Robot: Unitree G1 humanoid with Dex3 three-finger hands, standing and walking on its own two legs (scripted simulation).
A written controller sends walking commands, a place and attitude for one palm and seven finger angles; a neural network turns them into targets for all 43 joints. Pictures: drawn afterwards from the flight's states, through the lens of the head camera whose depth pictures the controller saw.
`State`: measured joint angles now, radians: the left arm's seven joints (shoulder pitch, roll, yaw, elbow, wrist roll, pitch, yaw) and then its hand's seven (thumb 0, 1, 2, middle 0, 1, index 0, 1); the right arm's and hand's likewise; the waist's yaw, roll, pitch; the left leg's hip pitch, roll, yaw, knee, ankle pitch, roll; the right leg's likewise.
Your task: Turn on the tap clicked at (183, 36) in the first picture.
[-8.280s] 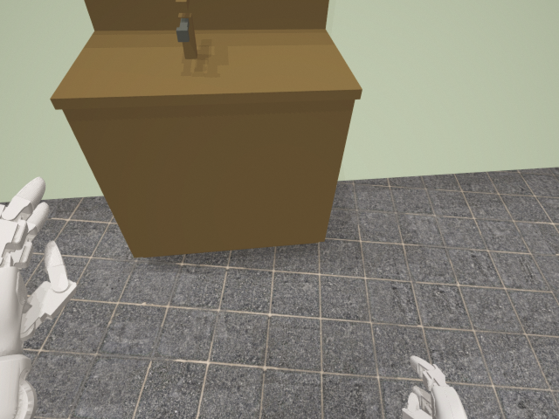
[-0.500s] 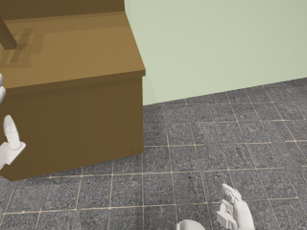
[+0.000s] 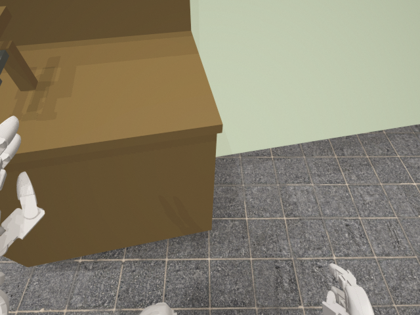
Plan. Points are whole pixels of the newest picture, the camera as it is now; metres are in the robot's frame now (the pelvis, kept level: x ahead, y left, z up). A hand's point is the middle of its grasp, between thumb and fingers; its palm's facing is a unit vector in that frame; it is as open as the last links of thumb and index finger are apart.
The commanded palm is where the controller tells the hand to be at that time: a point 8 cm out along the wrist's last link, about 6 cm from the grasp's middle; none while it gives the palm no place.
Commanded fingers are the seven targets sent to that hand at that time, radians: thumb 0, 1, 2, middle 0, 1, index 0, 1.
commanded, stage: take the last steps up to it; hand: left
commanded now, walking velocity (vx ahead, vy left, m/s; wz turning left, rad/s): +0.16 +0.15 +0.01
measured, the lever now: out of the picture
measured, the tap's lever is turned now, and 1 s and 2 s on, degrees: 0 0 0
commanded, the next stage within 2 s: come to a stop and stand still in 0.14 s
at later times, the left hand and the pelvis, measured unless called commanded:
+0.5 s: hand (25, 176) +0.27 +0.28 +0.17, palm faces +0.42 -0.80 -0.42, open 7.4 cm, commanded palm +0.21 +0.32 +0.18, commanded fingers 0.00 0.90 0.90 -0.20 -0.30 -0.20 -0.30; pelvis +0.05 +0.04 +0.00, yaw -1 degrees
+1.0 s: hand out of the picture +0.23 +0.35 +0.16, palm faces +0.34 -0.86 -0.37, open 7.4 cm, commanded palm +0.17 +0.38 +0.18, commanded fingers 0.00 0.90 0.90 -0.20 -0.30 -0.20 -0.30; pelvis +0.00 +0.11 +0.00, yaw -2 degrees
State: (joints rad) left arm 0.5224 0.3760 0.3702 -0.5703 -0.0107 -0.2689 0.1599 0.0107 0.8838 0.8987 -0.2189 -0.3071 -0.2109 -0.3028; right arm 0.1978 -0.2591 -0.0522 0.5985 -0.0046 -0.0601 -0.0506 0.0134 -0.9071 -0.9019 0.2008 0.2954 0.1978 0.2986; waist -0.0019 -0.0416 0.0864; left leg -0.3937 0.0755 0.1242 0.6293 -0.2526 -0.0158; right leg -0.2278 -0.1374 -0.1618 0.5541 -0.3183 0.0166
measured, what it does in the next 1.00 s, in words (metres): steps to the left: left foot, then right foot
